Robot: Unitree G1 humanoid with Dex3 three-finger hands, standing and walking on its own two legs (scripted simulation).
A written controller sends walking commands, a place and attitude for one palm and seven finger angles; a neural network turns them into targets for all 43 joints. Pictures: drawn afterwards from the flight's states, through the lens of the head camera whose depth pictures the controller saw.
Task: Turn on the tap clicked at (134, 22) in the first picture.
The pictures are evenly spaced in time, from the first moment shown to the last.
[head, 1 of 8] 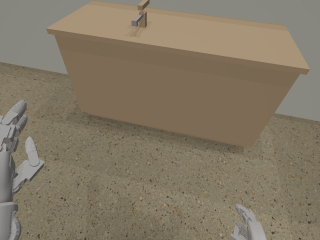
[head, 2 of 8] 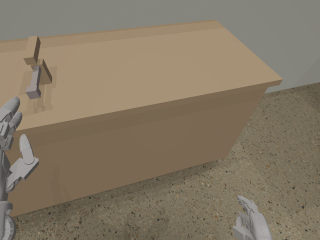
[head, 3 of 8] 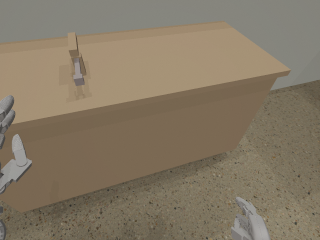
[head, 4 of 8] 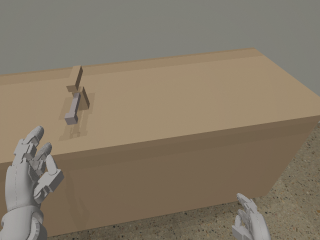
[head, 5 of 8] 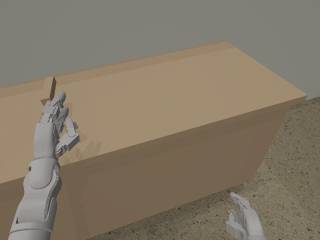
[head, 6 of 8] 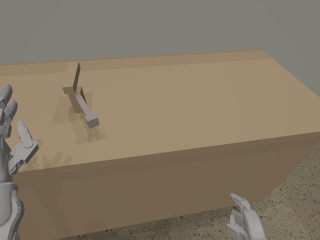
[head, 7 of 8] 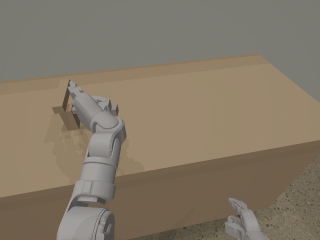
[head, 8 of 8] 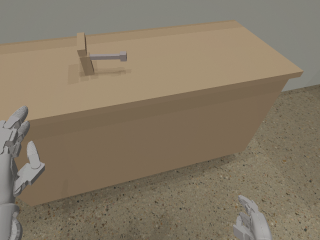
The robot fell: no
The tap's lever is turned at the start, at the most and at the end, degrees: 0 78 78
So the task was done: no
